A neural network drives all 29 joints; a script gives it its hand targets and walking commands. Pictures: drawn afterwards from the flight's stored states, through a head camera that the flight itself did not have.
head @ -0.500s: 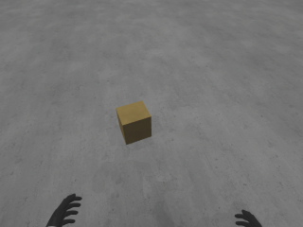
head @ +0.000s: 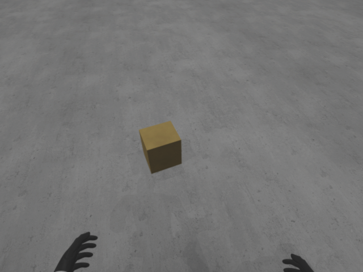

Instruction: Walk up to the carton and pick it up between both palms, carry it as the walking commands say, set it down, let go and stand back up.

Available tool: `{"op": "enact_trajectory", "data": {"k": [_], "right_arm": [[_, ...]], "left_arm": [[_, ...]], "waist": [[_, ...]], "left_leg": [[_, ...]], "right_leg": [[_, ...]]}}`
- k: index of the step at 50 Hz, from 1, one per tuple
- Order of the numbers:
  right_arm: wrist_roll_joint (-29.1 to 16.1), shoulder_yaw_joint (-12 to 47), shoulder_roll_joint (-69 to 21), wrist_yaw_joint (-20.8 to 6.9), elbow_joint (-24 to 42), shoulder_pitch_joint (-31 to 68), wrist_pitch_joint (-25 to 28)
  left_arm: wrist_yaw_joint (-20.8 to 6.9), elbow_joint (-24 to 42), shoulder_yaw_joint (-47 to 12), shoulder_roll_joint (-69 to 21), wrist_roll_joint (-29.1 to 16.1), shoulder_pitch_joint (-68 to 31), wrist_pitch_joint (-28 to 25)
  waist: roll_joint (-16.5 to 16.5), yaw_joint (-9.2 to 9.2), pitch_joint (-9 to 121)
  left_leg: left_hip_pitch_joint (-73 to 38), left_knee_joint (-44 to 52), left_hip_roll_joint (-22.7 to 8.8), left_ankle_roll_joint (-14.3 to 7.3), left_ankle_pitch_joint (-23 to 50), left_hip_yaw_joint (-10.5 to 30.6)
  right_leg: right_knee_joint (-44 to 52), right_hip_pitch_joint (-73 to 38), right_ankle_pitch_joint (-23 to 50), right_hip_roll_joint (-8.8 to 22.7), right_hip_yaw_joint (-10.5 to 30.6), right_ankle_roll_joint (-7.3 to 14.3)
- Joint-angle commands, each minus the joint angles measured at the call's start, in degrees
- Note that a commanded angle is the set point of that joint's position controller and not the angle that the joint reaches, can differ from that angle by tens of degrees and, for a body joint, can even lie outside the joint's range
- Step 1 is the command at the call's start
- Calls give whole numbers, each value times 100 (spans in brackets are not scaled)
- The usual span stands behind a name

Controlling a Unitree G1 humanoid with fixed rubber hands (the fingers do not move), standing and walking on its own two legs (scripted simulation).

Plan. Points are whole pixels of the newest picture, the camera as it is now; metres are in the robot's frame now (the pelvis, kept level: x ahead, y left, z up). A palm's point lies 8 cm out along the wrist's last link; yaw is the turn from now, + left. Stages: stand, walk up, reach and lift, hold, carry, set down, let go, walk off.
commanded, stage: walk up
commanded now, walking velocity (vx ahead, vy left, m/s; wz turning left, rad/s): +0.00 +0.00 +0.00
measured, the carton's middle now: (161, 147) +0.99 +0.19 -0.63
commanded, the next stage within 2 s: none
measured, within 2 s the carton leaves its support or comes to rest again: neither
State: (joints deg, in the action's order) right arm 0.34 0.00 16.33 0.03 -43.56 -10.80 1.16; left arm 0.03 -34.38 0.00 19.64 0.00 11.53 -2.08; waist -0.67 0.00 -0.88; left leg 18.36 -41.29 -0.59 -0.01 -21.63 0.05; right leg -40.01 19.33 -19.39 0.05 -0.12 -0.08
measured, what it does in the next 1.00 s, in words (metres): steps to the right, turning left: right foot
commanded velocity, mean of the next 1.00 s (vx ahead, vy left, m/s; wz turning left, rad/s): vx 0.21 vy -0.20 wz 0.35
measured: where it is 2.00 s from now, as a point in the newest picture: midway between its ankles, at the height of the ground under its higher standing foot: (193, 227)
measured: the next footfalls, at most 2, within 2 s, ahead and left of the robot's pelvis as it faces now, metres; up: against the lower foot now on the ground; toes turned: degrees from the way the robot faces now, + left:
right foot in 0.46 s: +0.09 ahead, -0.18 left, +0.00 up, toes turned +5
left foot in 1.24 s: +0.30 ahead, +0.05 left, +0.00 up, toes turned +22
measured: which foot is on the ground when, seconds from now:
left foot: down 0.00-0.48, up 0.50-1.00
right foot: down 0.00-0.18, up 0.20-0.44, down 0.46-1.00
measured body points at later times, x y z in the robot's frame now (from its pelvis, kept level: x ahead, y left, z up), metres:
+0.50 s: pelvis +0.02 -0.08 +0.01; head +0.05 -0.10 +0.45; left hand +0.14 +0.21 -0.08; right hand +0.11 -0.34 -0.13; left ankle +0.00 +0.11 -0.71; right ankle +0.05 -0.18 -0.72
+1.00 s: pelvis +0.11 -0.14 +0.03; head +0.16 -0.14 +0.47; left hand +0.04 +0.11 -0.08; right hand +0.36 -0.32 -0.10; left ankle +0.09 +0.02 -0.65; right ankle +0.05 -0.18 -0.72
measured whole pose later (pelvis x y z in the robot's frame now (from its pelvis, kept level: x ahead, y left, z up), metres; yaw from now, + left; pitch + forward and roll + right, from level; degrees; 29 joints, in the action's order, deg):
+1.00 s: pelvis +0.11 -0.14 +0.03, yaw +17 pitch +3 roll +2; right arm 0.9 0.0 16.9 -2.2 -44.6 -4.6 -3.2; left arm -0.3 -36.0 0.0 13.4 0.0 30.0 -1.1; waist -0.9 3.5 -0.9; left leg 33.8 -57.9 -2.7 2.3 -13.8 -0.9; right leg -18.4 5.4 -17.5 -1.8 -12.5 6.2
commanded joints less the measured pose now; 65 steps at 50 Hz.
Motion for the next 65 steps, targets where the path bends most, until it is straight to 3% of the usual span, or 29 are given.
{"op": "enact_trajectory", "data": {"k": [1,5,6,7,8,9,10,12,13,16,19,22,23,24,25,27,28,32,35,39,41,45,54,56,61,62,63,64,65], "right_arm": [[106,-412,1510,-38,210,475,236],[53,-417,1370,-20,188,528,245],[500,-703,1633,-202,-422,118,14],[207,-343,848,-237,503,586,-253],[245,-303,747,-68,239,-14,-260],[270,-504,1231,57,181,-497,-280],[280,-617,1749,95,108,-848,-326],[255,-675,1873,158,68,-1090,-372],[213,-654,1755,176,171,-761,-379],[185,-634,1624,181,266,-729,-357],[200,-700,1714,197,325,-760,-375],[157,-694,1690,212,406,-567,-342],[117,-655,1614,215,455,-227,-342],[142,-553,1101,233,351,-423,-300],[107,-428,668,234,663,-315,-338],[183,-527,792,291,620,-236,-400],[202,-550,744,239,572,-145,-399],[180,-448,519,117,356,-358,-468],[126,-337,394,55,399,-61,-538],[110,-244,268,-151,573,689,-485],[103,-257,312,-261,596,868,-388],[109,-160,293,-294,517,1177,-253],[53,-66,96,-269,524,1638,-111],[52,-72,120,-271,499,1594,-116],[51,-175,307,-187,228,-63,-57],[112,-270,583,-152,101,-999,23],[152,-490,1175,-28,-110,-1722,25],[50,-531,1548,11,-51,-1984,26],[63,-532,1497,39,-103,-1874,73]], "left_arm": [[40,-330,464,1227,58,-196,-206],[38,-269,477,1210,91,-259,-173],[-65,-1000,790,918,435,265,37],[37,-266,321,874,125,539,257],[-70,-281,284,518,92,-123,405],[-88,-18,315,452,104,-364,507],[-95,97,331,333,106,-402,534],[-118,170,411,440,168,-565,619],[-124,178,383,427,144,-500,602],[-206,153,313,391,172,-567,635],[-220,262,255,291,104,-757,630],[-169,104,274,221,12,-161,544],[-135,-163,300,223,29,469,494],[-76,-288,330,371,30,834,459],[-73,-244,481,1005,122,1006,444],[-90,-196,451,820,92,996,493],[-70,-164,411,552,55,662,459],[-15,-183,323,123,98,824,350],[-12,-249,334,-55,145,1114,386],[-8,-354,460,206,185,1763,245],[-25,-380,464,273,165,1716,93],[-16,-529,454,221,122,2134,-104],[48,-842,440,41,84,2559,-55],[12,-772,415,157,65,2194,-39],[51,-769,507,533,-10,1756,-9],[25,-573,557,588,-40,1308,-9],[-37,-306,512,333,-30,1042,-41],[-83,-100,518,57,-32,999,-69],[-64,-82,447,69,14,638,-85]], "waist": [[-207,87,262],[-154,73,431],[-197,253,603],[-103,348,-311],[853,37,-411],[-167,-69,-388],[-1284,-230,-329],[-701,-288,-460],[-474,-150,-502],[-984,-244,-339],[-1344,-354,-165],[-1547,-83,423],[-1230,301,614],[-466,428,786],[1738,536,597],[1017,349,575],[770,227,352],[847,255,372],[860,409,346],[586,614,206],[558,547,12],[196,644,76],[830,713,-124],[645,485,-249],[1386,-270,337],[973,-841,692],[-589,-1167,636],[-1605,-978,770],[-911,-816,634]], "left_leg": [[-196,1105,-471,-443,1253,621],[-238,1178,-487,-419,1255,641],[1093,1366,-266,-173,-899,1122],[1499,599,-94,-97,39,527],[602,1050,-439,-287,329,676],[-38,1940,-1239,-579,693,2175],[-542,2589,-2065,-988,840,3919],[-655,2915,-2318,-1179,-11,4296],[-444,2859,-2014,-1052,-217,3859],[-562,2726,-1545,-929,161,3013],[-763,2450,-1587,-964,1052,2994],[-81,1981,-1392,-657,1946,2553],[596,1512,-1113,-483,1835,1977],[1363,490,-468,-275,608,1204],[2524,-951,415,104,-995,18],[2322,-2602,-69,165,-1199,27],[2428,-2821,-143,180,-857,24],[2327,-2875,-85,284,-166,-224],[2371,-2236,-208,213,6,-393],[2925,-2024,-405,137,184,-287],[3122,-1919,-565,182,418,-99],[3128,-1613,-481,166,837,-171],[3152,-851,-250,66,568,-543],[2165,-313,-70,-50,628,-816],[170,291,510,-396,242,-1331],[-1109,885,286,-674,742,-629],[-2443,1438,-974,-1179,1122,1772],[-3056,2223,-2471,-2001,2484,4124],[-2530,2299,-2411,-1907,1768,4290]], "right_leg": [[840,-327,919,497,604,444],[825,-438,952,483,538,430],[1162,-1103,-1807,741,415,226],[1497,-710,-491,1315,1466,506],[1186,3,-492,824,616,441],[-78,694,-833,106,-315,0],[-1281,1549,-1353,-244,-102,-266],[-2351,2238,-1035,157,537,-250],[-2196,2042,-742,246,622,-268],[-1593,1556,-538,210,324,-372],[-698,1246,-866,106,325,-343],[616,-358,-480,-43,321,-216],[1569,-1506,134,13,137,-103],[2298,-2584,594,632,498,-46],[2538,-2708,800,2072,1850,411],[2320,-1979,451,2216,1726,825],[2139,-1805,900,1907,1126,844],[1924,-1924,3061,1580,291,752],[2322,-2107,1762,1538,209,846],[3341,-2337,-1692,2179,1374,1047],[3580,-2451,-1868,2298,1595,1085],[3230,-3124,-142,1958,965,905],[2351,-3806,3273,1641,-183,597],[2273,-3038,3976,1394,-811,416],[318,-2614,6718,1265,-1344,273],[-947,-1697,5975,1176,-1268,208],[-2873,501,3142,447,-1103,-63],[-4355,2087,-1183,-272,-489,-112],[-4079,2130,-1161,216,409,37]]}}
